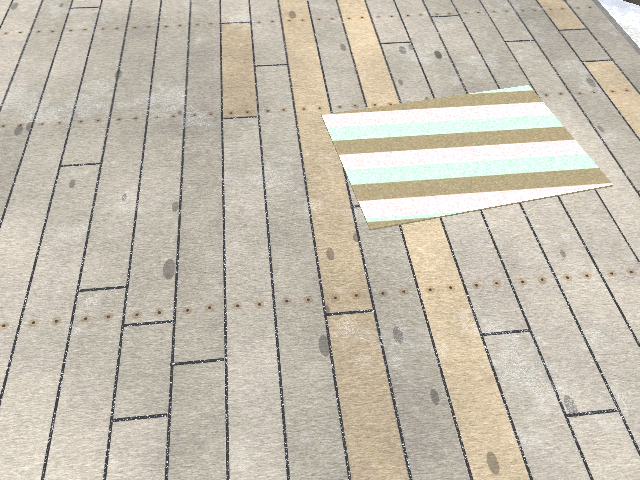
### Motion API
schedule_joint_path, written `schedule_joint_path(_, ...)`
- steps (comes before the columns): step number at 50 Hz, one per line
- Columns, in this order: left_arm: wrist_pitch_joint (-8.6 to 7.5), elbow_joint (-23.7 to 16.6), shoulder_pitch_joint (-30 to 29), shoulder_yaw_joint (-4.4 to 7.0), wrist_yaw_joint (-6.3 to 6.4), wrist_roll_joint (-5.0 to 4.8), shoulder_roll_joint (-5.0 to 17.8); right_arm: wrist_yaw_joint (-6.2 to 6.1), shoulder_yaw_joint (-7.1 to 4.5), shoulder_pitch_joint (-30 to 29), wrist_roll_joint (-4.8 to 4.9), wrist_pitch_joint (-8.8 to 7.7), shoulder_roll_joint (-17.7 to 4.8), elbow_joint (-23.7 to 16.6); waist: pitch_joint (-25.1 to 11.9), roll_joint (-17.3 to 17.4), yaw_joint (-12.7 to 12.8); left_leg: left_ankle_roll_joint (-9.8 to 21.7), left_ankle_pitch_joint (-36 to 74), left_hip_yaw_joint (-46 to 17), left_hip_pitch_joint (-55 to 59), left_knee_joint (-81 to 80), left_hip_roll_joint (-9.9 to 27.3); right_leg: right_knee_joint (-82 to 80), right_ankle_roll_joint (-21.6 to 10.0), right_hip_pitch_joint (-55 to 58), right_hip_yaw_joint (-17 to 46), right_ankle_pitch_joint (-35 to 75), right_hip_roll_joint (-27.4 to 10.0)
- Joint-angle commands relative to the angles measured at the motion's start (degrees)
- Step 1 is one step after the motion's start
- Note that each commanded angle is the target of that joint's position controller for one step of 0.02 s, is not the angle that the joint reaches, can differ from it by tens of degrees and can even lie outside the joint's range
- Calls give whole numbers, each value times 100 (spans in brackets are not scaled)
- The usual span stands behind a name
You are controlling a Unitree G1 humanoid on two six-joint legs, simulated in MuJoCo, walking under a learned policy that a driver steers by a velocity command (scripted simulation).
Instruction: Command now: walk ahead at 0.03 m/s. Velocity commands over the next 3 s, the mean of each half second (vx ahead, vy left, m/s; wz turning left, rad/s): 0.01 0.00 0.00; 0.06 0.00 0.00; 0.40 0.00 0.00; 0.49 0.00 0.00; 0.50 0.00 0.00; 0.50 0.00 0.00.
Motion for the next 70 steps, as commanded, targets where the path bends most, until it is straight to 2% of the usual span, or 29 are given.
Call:
schedule_joint_path(1, 12, -242, 7, 166, 74, -77, 671, -6, -173, 833, -18, 32, -789, 139, 517, 192, -36, 439, -958, -110, 136, -1024, 119, -1233, 53, -686, 925, -2625, -736)
schedule_joint_path(2, 21, -200, 21, 162, 116, -33, 647, 0, -178, 707, 23, -48, -712, 162, 583, 483, -21, 456, -1476, -187, -447, -1341, 94, -857, 123, -81, 741, -2121, -613)
schedule_joint_path(4, 27, -121, 176, 146, 154, 16, 494, 7, -152, 455, 27, -206, -519, 166, 410, 694, 135, 319, -1393, -245, -710, -1632, 125, -470, 87, 589, 655, -1369, -582)
schedule_joint_path(7, 30, 19, 333, 135, 140, 61, 437, 23, -165, 437, 84, -341, -435, 174, 249, 343, 146, 265, -888, -203, -474, -1506, 79, -358, 16, 719, 612, -994, -582)
schedule_joint_path(9, 23, 58, 280, 133, 123, 24, 444, 28, -160, 602, 97, -353, -395, 222, 237, 93, 62, 278, -490, -118, -222, -1371, 21, -385, -21, 584, 655, -943, -614)
schedule_joint_path(15, 5, 194, 311, 110, 83, -23, 388, 60, -143, 867, 103, -343, -391, 309, -37, -73, -12, 281, 542, 9, 185, -1097, -41, -127, -32, 828, 623, 163, -619)
schedule_joint_path(26, 116, 375, 284, 137, 119, -54, 396, 63, -119, 909, 108, -247, -257, 386, 78, -48, 3, 246, 1035, 113, 344, -1051, -112, 14, -22, 1009, 656, 726, -635)
schedule_joint_path(41, 150, 535, 110, 193, 137, -50, 343, 20, -134, 893, 100, -217, -202, 492, 204, -50, 6, 216, 644, 172, 373, -1161, -141, -115, 9, 1014, 687, 368, -629)
schedule_joint_path(42, 156, 607, 215, 186, 137, -49, 295, 18, -130, 1028, 104, -210, -155, 568, 77, -56, -2, 245, 30, 238, 423, -1178, -200, -131, -6, 1057, 628, -329, -562)
schedule_joint_path(44, 157, 642, 318, 259, 148, -125, 448, -7, -190, 1017, 170, -203, -313, 527, 377, 6, 14, 473, -1653, 186, 125, -1069, -232, -59, -118, 619, 579, -2628, -426)
schedule_joint_path(45, 111, 607, 291, 273, 147, -145, 477, -21, -196, 1006, 200, -236, -329, 460, 636, -45, -3, 590, -2246, 60, -82, -1068, -149, -109, -190, 301, 721, -3286, -508)
schedule_joint_path(46, 31, 549, 275, 253, 131, -155, 383, -11, -210, 1027, 231, -315, -374, 422, 779, 5, -13, 707, -2510, -201, -210, -1086, 4, -60, -222, 197, 755, -3335, -547)
schedule_joint_path(47, -55, 531, 274, 268, 106, -174, 423, -7, -216, 1144, 266, -387, -356, 396, 884, -72, -56, 813, -2610, -336, -293, -1126, 116, -37, -274, -4, 938, -3424, -681)
schedule_joint_path(49, -249, 416, 135, 249, 38, -216, 315, 27, -236, 1336, 281, -535, -413, 397, 933, 161, -150, 1014, -2491, -746, 84, -1296, 401, 259, -291, -471, 954, -3006, -712)
schedule_joint_path(51, -405, 201, -313, 209, -54, -215, 146, 85, -337, 1728, 296, -623, -727, 485, 870, 760, -327, 1387, -2416, -1821, 991, -2025, 1113, 1192, -126, -1210, 274, -1848, -391)
schedule_joint_path(52, -454, 122, -416, 200, -86, -212, 143, 109, -375, 1684, 290, -639, -849, 459, 958, 929, -285, 1548, -2132, -2311, 1172, -2206, 1524, 1512, -156, -1463, 130, -1554, -433)
schedule_joint_path(53, -491, 94, -387, 188, -116, -206, 143, 133, -371, 1632, 279, -656, -840, 421, 989, 893, -221, 1603, -1633, -2468, 1147, -2150, 1702, 1640, -215, -1496, 192, -1641, -526)
schedule_joint_path(55, -547, 151, -69, 213, -162, -249, 213, 191, -342, 1374, 302, -642, -776, 307, 924, 709, 56, 1353, -570, -1878, 1065, -1817, 1507, 1108, -283, -985, 95, -1772, -530)
schedule_joint_path(56, -546, 320, 383, 259, -166, -273, 257, 212, -338, 1093, 305, -605, -817, 196, 795, 628, 321, 1128, -231, -1388, 562, -1586, 1217, 557, -313, 15, -4, -1488, -419)
schedule_joint_path(57, -519, 602, 1154, 375, -155, -252, 440, 224, -328, 706, 282, -600, -855, 24, 501, 468, 692, 872, 805, -816, -179, -1017, 784, 249, -367, 1405, 116, -1095, -316)
schedule_joint_path(58, -498, 863, 2189, 562, -132, -202, 952, 229, -270, 278, 304, -647, -674, -217, 237, -560, 1111, 445, 1709, 164, -1195, 934, 3, -566, -774, 2570, 1673, -1449, -1135)
schedule_joint_path(59, -489, 905, 2818, 632, -168, -160, 1352, 225, -170, 404, 274, -771, -289, -357, -183, -1890, 1123, 200, -422, 396, -2498, 3008, -614, -1443, -1454, 3618, 4114, -1204, -2435)
schedule_joint_path(60, -529, 802, 2312, 431, -166, -61, 806, 254, -214, 323, 329, -850, -473, -397, -14, -1163, 772, 374, -1067, -271, -3102, 4044, -358, -1420, -1431, 3425, 4353, -893, -2694)
schedule_joint_path(61, -546, 627, 1820, 322, -171, -52, 503, 306, -232, 317, 403, -876, -554, -400, 256, -669, 522, 543, -641, -381, -3286, 4320, -87, -1350, -1221, 3135, 3558, -460, -2541)
schedule_joint_path(63, -496, 458, 1331, 203, -234, -36, 364, 304, -320, 187, 304, -850, -635, -426, 329, -46, 215, 635, 266, -135, -3154, 3858, 313, -1508, -823, 2703, 2270, 342, -2024)
schedule_joint_path(64, -462, 468, 1335, 177, -227, -18, 376, 312, -347, 190, 289, -806, -603, -444, 330, -317, 144, 598, 458, -63, -2853, 3598, 431, -1553, -733, 2418, 1888, 758, -1912)
schedule_joint_path(65, -418, 490, 1451, 135, -209, -20, 273, 338, -349, 184, 283, -758, -546, -438, 354, -346, 124, 537, 530, 57, -2757, 3467, 449, -1559, -623, 2322, 1513, 1235, -1707)
schedule_joint_path(66, -386, 531, 1571, 124, -174, -14, 323, 360, -336, 100, 284, -701, -439, -479, 391, -446, 100, 453, 645, 165, -2765, 3273, 453, -1631, -611, 2214, 1334, 1325, -1652)
schedule_joint_path(70, -343, 422, 1564, 125, -28, 30, 620, 356, -223, -1151, 221, -652, -306, -1012, 742, -321, 236, 202, 1523, 429, -2637, 1543, 358, -1982, -602, 1536, 909, 1534, -1476)
Next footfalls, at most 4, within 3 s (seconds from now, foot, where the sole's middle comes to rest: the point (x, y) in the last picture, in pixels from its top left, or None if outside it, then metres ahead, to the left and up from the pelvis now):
1.62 left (278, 459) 0.56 0.11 -0.77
2.20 right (389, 341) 0.85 -0.14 -0.77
2.76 left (298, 238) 1.18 0.08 -0.77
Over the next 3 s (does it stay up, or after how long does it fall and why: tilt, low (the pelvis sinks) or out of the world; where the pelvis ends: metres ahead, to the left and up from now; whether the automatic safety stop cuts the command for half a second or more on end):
stays up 1.12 0.00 0.02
